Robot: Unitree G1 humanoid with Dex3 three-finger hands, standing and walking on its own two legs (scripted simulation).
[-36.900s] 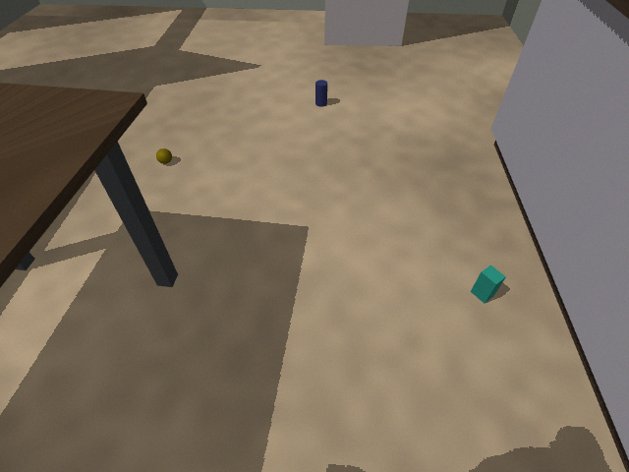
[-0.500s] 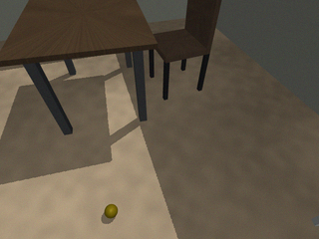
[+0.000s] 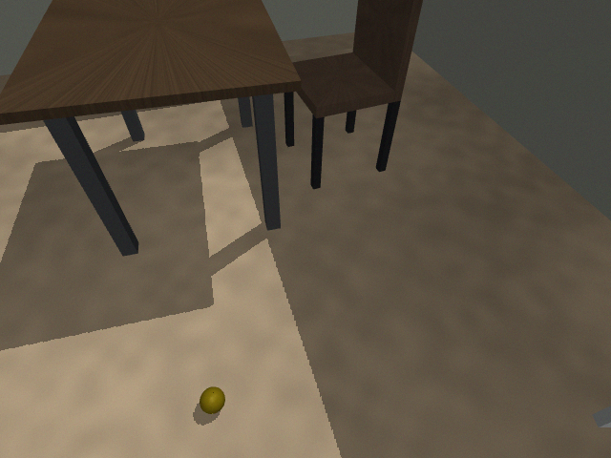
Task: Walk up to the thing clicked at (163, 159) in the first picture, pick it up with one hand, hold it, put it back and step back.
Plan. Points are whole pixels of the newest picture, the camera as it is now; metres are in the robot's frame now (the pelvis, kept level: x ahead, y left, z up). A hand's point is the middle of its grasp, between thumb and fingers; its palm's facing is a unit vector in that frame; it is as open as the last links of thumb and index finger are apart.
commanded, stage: stand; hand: left
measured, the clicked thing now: (212, 400) +0.42 +0.29 -0.75
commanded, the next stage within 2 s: none
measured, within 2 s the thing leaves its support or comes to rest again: neither
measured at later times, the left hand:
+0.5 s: hand out of the picture +0.06 +0.26 -0.16, palm faces -0.02 -0.94 -0.34, open 7.4 cm
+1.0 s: hand out of the picture +0.07 +0.25 -0.16, palm faces -0.02 -0.94 -0.34, open 7.4 cm
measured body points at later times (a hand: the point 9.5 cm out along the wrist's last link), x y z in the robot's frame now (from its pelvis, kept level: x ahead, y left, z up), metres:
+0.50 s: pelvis -0.01 +0.00 +0.00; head +0.00 +0.00 +0.45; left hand +0.06 +0.30 -0.13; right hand +0.07 -0.30 -0.13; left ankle +0.02 +0.13 -0.75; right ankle -0.02 -0.14 -0.75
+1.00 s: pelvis +0.00 +0.00 +0.00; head +0.01 +0.00 +0.45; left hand +0.07 +0.30 -0.13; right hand +0.08 -0.30 -0.13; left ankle +0.02 +0.13 -0.75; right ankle -0.02 -0.14 -0.75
